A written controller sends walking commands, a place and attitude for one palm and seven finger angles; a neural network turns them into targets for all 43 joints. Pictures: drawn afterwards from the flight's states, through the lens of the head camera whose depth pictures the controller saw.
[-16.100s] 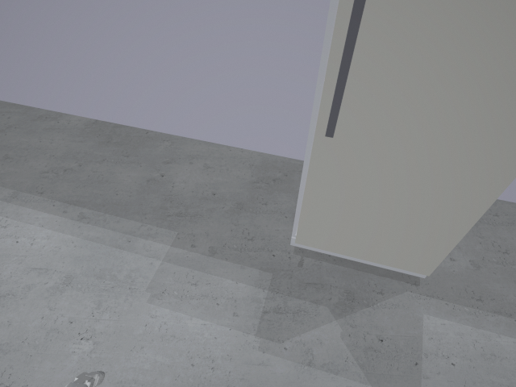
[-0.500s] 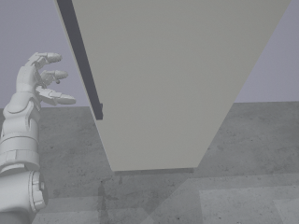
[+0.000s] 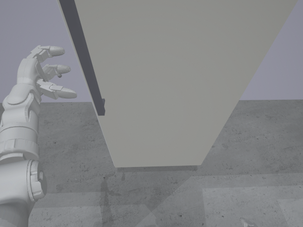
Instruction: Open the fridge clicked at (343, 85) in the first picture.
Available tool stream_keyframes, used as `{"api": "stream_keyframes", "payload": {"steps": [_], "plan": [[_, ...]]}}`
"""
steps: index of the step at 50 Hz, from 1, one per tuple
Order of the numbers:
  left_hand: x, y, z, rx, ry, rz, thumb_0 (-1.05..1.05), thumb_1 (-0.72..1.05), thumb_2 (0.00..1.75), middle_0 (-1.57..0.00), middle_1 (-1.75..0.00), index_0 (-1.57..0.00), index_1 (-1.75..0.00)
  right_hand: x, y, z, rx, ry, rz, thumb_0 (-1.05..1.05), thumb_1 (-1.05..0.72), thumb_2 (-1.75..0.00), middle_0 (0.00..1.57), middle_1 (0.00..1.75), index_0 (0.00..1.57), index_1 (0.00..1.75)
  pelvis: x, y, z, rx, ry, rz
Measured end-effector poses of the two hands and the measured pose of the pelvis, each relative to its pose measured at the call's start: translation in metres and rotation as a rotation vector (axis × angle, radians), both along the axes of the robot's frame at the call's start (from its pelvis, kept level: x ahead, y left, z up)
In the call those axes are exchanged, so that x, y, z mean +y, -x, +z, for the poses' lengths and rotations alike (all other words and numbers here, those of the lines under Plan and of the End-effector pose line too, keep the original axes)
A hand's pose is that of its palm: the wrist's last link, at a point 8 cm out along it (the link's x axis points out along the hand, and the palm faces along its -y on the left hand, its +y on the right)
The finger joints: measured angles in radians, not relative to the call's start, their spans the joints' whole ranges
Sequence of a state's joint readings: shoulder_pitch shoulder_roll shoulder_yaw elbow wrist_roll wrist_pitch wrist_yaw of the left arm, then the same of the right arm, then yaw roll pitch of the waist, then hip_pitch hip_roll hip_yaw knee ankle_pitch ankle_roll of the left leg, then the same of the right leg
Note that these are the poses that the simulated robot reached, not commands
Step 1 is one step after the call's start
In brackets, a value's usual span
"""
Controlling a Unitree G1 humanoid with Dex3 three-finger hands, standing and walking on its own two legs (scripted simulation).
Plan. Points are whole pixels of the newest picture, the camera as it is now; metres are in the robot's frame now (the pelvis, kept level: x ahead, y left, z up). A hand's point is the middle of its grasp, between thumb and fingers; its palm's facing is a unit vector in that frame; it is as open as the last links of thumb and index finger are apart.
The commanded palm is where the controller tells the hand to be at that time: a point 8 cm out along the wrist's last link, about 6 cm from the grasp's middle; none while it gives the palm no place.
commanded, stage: feel for the door with the fingertips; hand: left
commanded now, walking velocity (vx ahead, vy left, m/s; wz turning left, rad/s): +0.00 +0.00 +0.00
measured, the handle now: (84, 46) +0.51 +0.18 +0.21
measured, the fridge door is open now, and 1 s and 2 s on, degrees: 0 0 0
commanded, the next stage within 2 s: slide the fingers in behind the handle in 0.90 s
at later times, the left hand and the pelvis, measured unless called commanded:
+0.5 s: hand (78, 76) +0.45 +0.19 +0.16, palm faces +0.09 -1.00 -0.01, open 14.0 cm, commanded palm +0.43 +0.25 +0.16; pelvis +0.01 +0.00 +0.00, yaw -1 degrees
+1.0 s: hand (75, 70) +0.47 +0.20 +0.16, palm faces +0.08 -1.00 -0.01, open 13.7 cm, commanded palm +0.45 +0.25 +0.16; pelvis +0.00 +0.00 +0.00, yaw +0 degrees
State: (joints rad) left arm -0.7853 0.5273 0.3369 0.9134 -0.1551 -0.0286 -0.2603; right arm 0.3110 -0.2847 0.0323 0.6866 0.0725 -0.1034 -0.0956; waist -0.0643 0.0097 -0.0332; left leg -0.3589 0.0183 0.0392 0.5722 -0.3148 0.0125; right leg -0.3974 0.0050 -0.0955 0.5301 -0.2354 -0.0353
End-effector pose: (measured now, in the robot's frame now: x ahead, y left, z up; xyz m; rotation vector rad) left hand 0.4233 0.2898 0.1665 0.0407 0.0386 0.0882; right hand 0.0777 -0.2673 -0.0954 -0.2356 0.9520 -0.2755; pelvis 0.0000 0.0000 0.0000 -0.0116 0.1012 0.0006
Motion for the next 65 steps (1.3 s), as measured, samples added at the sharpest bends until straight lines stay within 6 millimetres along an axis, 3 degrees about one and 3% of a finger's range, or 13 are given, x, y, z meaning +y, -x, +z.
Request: {"api": "stream_keyframes", "payload": {"steps": [6,12,21,27,32,38,53,65], "plan": [[-0.010,-0.006,-0.002,-0.008,0.023,-0.033,-0.01,-0.50,0.30,-0.29,-1.20,-0.29,-1.20,-0.003,0.017,-0.005,0.055,0.002,-0.024,0.01,-0.91,-0.90,0.20,0.30,0.20,0.30,0.001,-0.003,0.000,0.011,0.001,-0.001],[-0.024,-0.011,-0.008,-0.007,0.036,-0.034,-0.01,-0.50,0.30,-0.30,-1.20,-0.30,-1.20,-0.003,0.021,-0.004,0.058,-0.005,-0.049,0.01,-0.91,-0.90,0.20,0.30,0.20,0.30,0.002,-0.007,0.001,0.014,0.001,-0.014],[-0.046,-0.002,-0.005,-0.021,0.037,-0.031,-0.01,-0.50,0.30,-0.30,-1.20,-0.30,-1.20,0.007,0.000,-0.004,-0.002,-0.036,-0.034,0.01,-0.91,-0.90,0.20,0.30,0.20,0.30,0.003,-0.010,0.002,-0.015,0.001,-0.016],[-0.042,-0.003,-0.004,0.007,0.019,0.012,-0.01,-0.50,0.30,-0.30,-1.20,-0.30,-1.20,0.012,-0.016,-0.001,-0.042,-0.044,-0.002,0.01,-0.91,-0.90,0.20,0.30,0.20,0.30,0.001,-0.006,0.002,-0.020,-0.002,-0.013],[-0.039,-0.005,0.004,-0.017,0.015,0.008,-0.01,-0.50,0.30,-0.30,-1.20,-0.30,-1.20,0.011,-0.019,-0.001,-0.044,-0.040,0.017,0.01,-0.91,-0.90,0.20,0.30,0.20,0.30,-0.001,-0.003,0.002,-0.018,-0.003,-0.005],[-0.035,-0.012,0.002,0.011,0.019,-0.004,-0.01,-0.50,0.30,-0.30,-1.20,-0.30,-1.20,0.003,-0.006,-0.003,-0.009,-0.021,0.011,0.01,-0.91,-0.90,0.20,0.30,0.20,0.30,-0.002,0.000,0.001,-0.004,-0.003,0.002],[-0.034,-0.022,0.000,-0.012,0.025,-0.009,-0.01,-0.50,0.30,-0.34,-1.23,-0.36,-1.25,-0.005,0.047,-0.009,0.109,-0.004,-0.045,0.01,-0.91,-0.90,0.20,0.30,0.20,0.30,-0.001,0.004,-0.002,0.021,0.000,-0.002],[-0.036,-0.017,-0.002,-0.027,0.036,-0.022,-0.01,-0.50,0.30,-0.31,-1.21,-0.31,-1.21,0.003,0.050,-0.008,0.077,-0.020,-0.062,0.01,-0.91,-0.90,0.20,0.30,0.20,0.30,0.003,0.006,-0.001,0.017,0.000,-0.021]]}}
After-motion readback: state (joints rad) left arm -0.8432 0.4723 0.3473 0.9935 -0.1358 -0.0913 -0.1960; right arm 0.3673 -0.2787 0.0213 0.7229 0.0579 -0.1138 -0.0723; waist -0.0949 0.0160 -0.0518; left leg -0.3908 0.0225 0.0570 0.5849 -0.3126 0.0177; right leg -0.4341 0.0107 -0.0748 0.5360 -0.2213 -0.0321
